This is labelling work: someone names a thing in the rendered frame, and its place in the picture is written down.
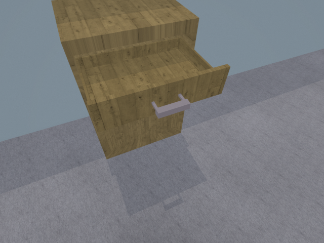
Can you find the drawer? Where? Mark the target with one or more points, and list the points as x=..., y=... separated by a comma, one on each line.
x=121, y=84

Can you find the handle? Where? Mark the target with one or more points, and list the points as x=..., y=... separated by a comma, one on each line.
x=172, y=108

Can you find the cabinet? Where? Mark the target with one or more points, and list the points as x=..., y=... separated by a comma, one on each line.
x=88, y=27

